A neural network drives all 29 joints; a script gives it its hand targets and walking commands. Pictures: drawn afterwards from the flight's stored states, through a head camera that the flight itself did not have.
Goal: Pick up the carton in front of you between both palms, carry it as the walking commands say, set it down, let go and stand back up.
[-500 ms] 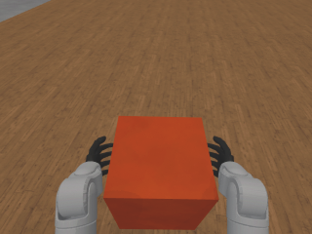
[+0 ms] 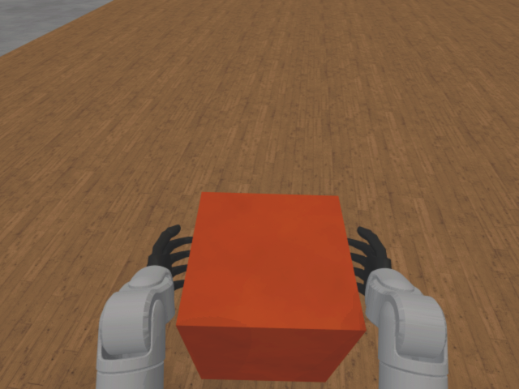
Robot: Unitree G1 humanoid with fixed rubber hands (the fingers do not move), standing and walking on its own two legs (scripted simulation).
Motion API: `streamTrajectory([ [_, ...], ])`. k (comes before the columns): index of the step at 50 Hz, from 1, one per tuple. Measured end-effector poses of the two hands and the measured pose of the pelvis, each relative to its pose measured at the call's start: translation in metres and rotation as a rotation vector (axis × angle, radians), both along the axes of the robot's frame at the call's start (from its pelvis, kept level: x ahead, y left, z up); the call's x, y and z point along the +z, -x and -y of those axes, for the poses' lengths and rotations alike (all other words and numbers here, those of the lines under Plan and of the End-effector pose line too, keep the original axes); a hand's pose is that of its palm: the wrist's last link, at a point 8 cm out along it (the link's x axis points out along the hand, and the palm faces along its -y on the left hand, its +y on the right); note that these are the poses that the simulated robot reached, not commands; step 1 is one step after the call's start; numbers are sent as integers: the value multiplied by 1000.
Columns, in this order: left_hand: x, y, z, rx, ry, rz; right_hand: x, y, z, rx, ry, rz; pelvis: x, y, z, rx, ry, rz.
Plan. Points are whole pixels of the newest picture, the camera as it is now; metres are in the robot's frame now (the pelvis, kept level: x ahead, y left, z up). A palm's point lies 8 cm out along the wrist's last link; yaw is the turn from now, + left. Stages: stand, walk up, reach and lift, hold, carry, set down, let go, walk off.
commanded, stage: carry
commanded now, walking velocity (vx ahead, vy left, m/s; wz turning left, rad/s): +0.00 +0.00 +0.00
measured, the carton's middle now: (266, 291) +0.29 -0.01 +0.02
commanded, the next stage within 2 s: hold in 1.48 s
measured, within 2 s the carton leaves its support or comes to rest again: neither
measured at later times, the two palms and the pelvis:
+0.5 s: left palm (154, 273) +0.28 +0.16 +0.08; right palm (357, 265) +0.29 -0.14 +0.08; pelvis +0.03 +0.01 -0.01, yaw +1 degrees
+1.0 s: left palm (149, 314) +0.24 +0.16 +0.05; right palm (354, 304) +0.25 -0.13 +0.05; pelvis -0.02 +0.01 +0.00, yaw +1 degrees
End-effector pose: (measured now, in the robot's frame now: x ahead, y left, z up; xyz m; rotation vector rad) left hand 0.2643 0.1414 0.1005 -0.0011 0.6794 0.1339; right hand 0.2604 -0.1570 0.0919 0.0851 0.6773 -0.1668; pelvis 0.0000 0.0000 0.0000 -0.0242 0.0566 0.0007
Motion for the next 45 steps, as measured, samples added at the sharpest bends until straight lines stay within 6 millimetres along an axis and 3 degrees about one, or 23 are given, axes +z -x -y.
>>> streamTrajectory([
  [8, -17, -25, -3, 27, 22, -50, -10, -33, -3, 25, 22, -50, -2, -26, 5, 13, -8, -21],
  [16, -17, -28, -13, 46, 35, -32, -6, -42, -13, 45, 37, -33, -2, -31, 1, 16, -10, -24],
  [28, -25, -11, -18, 36, 27, -43, -15, -23, -18, 46, 41, -43, -7, -22, -6, 21, -6, 0],
  [45, -45, 23, -23, 20, -14, -39, -36, 8, -23, 84, 76, -38, -4, 12, -9, 24, -17, 32],
])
